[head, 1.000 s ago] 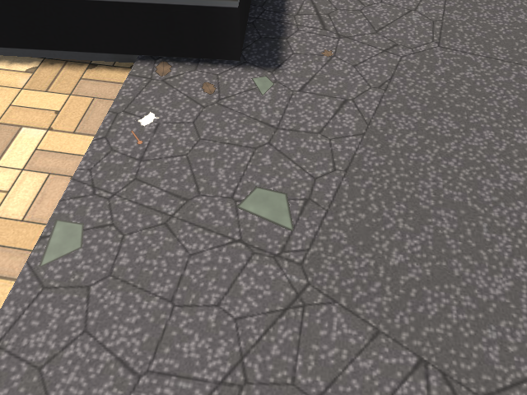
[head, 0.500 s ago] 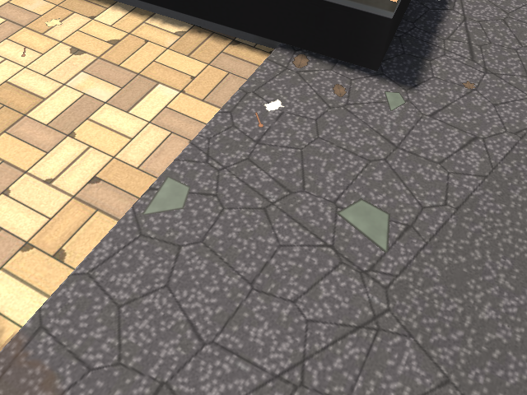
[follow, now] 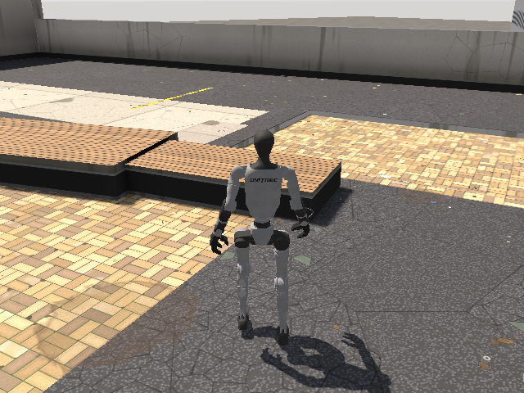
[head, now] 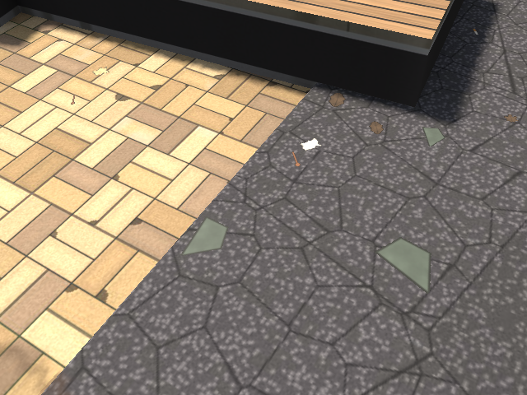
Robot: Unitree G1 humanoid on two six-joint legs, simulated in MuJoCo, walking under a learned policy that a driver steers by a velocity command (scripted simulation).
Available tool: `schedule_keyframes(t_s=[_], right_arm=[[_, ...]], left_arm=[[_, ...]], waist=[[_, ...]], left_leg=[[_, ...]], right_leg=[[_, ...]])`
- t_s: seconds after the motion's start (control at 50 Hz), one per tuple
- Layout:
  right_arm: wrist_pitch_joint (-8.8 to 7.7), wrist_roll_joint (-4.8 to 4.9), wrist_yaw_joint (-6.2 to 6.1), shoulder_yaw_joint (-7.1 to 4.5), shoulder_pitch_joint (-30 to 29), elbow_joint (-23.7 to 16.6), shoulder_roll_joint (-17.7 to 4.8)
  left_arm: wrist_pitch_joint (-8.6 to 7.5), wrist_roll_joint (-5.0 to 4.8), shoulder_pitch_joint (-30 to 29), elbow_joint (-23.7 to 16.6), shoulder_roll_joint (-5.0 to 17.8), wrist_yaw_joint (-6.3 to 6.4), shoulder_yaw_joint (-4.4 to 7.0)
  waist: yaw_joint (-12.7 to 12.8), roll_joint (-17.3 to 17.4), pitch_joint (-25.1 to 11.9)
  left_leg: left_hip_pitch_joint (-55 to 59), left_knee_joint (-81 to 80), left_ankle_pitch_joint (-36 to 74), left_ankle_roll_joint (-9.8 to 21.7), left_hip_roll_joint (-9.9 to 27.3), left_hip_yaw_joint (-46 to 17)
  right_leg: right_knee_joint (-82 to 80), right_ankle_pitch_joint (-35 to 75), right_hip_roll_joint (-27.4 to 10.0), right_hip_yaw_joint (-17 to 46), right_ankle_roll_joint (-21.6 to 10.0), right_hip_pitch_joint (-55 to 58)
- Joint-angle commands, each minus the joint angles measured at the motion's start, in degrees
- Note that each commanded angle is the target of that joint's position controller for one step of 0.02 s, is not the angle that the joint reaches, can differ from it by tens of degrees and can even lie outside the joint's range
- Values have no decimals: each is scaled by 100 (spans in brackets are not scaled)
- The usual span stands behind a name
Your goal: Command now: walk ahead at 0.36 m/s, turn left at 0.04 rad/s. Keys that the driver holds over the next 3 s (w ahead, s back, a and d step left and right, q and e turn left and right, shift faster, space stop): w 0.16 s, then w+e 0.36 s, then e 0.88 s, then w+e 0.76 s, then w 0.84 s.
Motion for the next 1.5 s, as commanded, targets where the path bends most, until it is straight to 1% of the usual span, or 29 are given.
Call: schedule_keyframes(t_s=[0.02, 0.1, 0.16, 0.18, 0.2, 0.22, 0.24, 0.32, 0.56, 0.62, 0.66, 0.68, 0.7, 0.72, 0.74, 0.76, 0.78, 0.82, 0.92, 1.0, 1.1, 1.14, 1.16, 1.18, 1.2, 1.22, 1.28, 1.4, 1.5], right_arm=[[-203, -33, 128, 23, -1026, -602, -76], [-154, 36, 161, -14, -776, -538, -313], [-112, 59, 44, -251, 623, -83, -768], [-120, -13, -44, -377, 1496, 49, -1205], [-161, -133, 0, -423, 1823, 69, -1687], [-251, -120, 41, -280, 1467, 40, -1201], [-303, -77, 40, -181, 1123, 29, -893], [-413, -193, 5, -64, 401, 59, -401], [-269, -127, -241, -120, 969, 534, -725], [-58, -92, -369, -176, 971, 468, -978], [44, -77, -422, -219, 732, 307, -1106], [35, -28, -410, -209, 485, 193, -1093], [-39, -212, -338, -48, 809, 72, -552], [-158, -294, -192, 130, 1679, -74, -186], [-245, -164, -96, -17, 1206, -38, -878], [-239, 6, -100, -42, 580, -299, -941], [-194, -61, -172, -30, 435, -305, -821], [1, -149, -258, -73, 529, -309, -871], [147, -237, -393, 6, 532, -347, -570], [201, -162, -380, 7, 28, -507, -572], [32, -107, -269, -39, -169, -623, -644], [-49, -100, -217, -100, 184, -533, -679], [-51, -177, -233, -191, 317, -537, -1008], [44, -341, -261, -316, 62, -556, -1554], [56, -413, -250, -270, 121, -628, -1206], [65, -370, -274, -189, -17, -719, -928], [143, -168, -332, -106, -323, -767, -649], [305, -196, -384, -249, -88, -677, -943], [230, 17, -240, -355, -50, -592, -1194]], left_arm=[[-71, -28, -258, -369, 1001, 5, 245], [-30, -131, -216, -353, 1257, -59, 325], [-32, -65, -283, -324, 971, -72, 209], [-43, 51, -287, -446, 530, -88, 50], [-146, -67, -48, -721, 176, -32, -46], [-210, -233, -208, -660, 797, -18, 121], [-231, -292, -463, -710, 987, -42, 191], [-68, -157, -429, -510, 676, -89, 207], [-31, -40, -2259, -1382, 210, -416, 5], [-37, -17, -2028, -1545, 397, -564, 101], [-1, -34, -958, -1359, 808, -535, 299], [5, 0, -217, -1199, 1092, -427, 441], [63, 34, -42, -1163, 1422, -264, 483], [30, 201, -440, -1511, 1871, -235, 500], [82, 169, -370, -1627, 1471, -256, 452], [84, 86, -820, -1669, 1251, -265, 377], [102, -25, -1135, -1643, 1040, -247, 326], [137, 38, -1395, -1709, 946, -210, 295], [208, 75, -1372, -1627, 1182, -82, 383], [418, 11, -1479, -1698, 1190, 58, 381], [514, 22, -1372, -1728, 1149, 56, 378], [556, -57, -1460, -1759, 1039, 69, 337], [566, -43, -1242, -1768, 803, 74, 267], [530, -45, -982, -1905, 615, 50, 233], [451, 48, -1033, -1865, 1146, 30, 373], [456, -6, -993, -1745, 1393, 17, 480], [652, -49, -914, -1570, 1025, 52, 423], [655, -65, -1555, -1947, 635, -57, 251], [644, -81, -1382, -1950, 779, -215, 290]], waist=[[121, -948, 391], [-59, -962, 405], [-796, -607, -65], [-1146, 417, -656], [-979, 1957, -1135], [-948, 1154, -646], [-788, 964, -78], [-343, 597, 238], [-751, -7, 841], [-486, 335, 300], [104, 506, -337], [563, 301, -674], [316, -747, -1162], [-299, -1574, -2258], [258, -458, -2846], [132, -255, -1869], [-137, 266, -1021], [-426, -18, -519], [-478, -404, -792], [-317, -710, -774], [-183, -1080, -701], [-443, -1065, -687], [-363, -527, -805], [53, 1360, -543], [-200, 1480, -609], [-190, 953, -576], [-158, 624, -307], [-526, 1062, -443], [-498, 1105, -287]], left_leg=[[-600, -931, 622, -141, 142, 129], [625, -1784, 1167, -122, 47, 238], [2433, -2095, 1053, 175, -75, 238], [3579, -2530, 335, 527, 1016, -1145], [4254, -3752, -1472, 1348, 2215, -4106], [3721, -4069, -2116, 1300, 2247, -4273], [3227, -4024, -1720, 1089, 2123, -3416], [2224, -4283, 842, 622, 1329, -1192], [2777, -4212, 3971, 404, 1269, 902], [3230, -3141, 6374, 263, 1307, 1090], [3085, -1711, 7016, 202, 1262, 1069], [2543, -483, 6257, 34, 1018, 1109], [1036, 1285, 1836, -241, 462, 1020], [-914, 3493, -2101, -538, -543, 29], [-1017, 3735, -1617, -463, -285, -948], [-1218, 3352, -1080, -367, -61, -837], [-1267, 2812, -723, -413, 159, -697], [-625, 2163, -378, -503, 338, -689], [-277, 867, 75, -813, 162, -559], [-197, -38, 653, -844, 46, -678], [234, -1297, 382, -661, -160, -718], [1001, -2700, 1148, -452, -100, -628], [1684, -3058, 1544, -141, 756, -1224], [2066, -3184, 2888, 741, 1943, -2623], [1969, -3239, 3389, 1354, 2433, -3202], [1893, -3100, 3420, 1284, 2227, -2662], [1846, -2960, 3270, 837, 1479, -1391], [2200, -3067, 3125, 993, 1542, -677], [1529, -3536, -32, 847, 1723, -659]], right_leg=[[-1303, 116, -1004, 957, -957, 170], [-1183, 36, -1211, 826, -974, -482], [299, 1017, -916, 366, -620, -1061], [2363, 450, -445, -68, -277, -1907], [4231, -1551, 400, 153, -62, -3420], [5047, -1380, 150, 835, -151, -3881], [5087, -826, -84, 856, -312, -4084], [4465, 597, -530, 790, -264, -3316], [1471, 2273, -198, -192, -178, -3565], [1334, 1729, 269, -640, -363, -2872], [1274, 1407, 581, -622, -624, -1643], [619, 2044, 629, -419, -838, -506], [878, 4057, -322, 821, -1168, 1148], [1035, 5532, -2011, 3806, -2711, 2948], [429, 4367, -1907, 3764, -2675, 2616], [166, 3621, -1586, 3006, -2318, 1745], [-73, 3108, -1242, 2474, -1982, 705], [-363, 2814, -902, 2050, -1810, -668], [-171, 3447, -545, 1643, -1661, -1253], [-193, 1152, -306, 1962, -1321, -1355], [209, 1200, -389, 2640, -1203, -979], [638, 1473, -183, 2700, -927, -1009], [1300, 432, 148, 2349, -611, -1446], [2350, -1470, 1144, 1101, -216, -2721], [3777, -2040, 928, 877, 77, -3079], [4454, -1685, 742, 906, 191, -3087], [5013, -894, 548, 626, 489, -3194], [3258, -682, 159, 38, 564, -2603], [1715, -536, 150, -421, 39, -1499]])
Next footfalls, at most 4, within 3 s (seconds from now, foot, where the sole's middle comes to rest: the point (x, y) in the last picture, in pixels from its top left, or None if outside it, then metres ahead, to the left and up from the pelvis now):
0.16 left None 0.17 0.15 -0.78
0.68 right None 0.48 -0.07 -0.78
1.16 left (249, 365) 0.59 0.12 -0.78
1.58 right None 0.40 -0.06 -0.78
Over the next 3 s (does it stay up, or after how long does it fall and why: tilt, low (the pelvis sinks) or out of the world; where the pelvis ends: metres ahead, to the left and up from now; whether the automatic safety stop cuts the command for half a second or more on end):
stays up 0.75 -0.62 -0.02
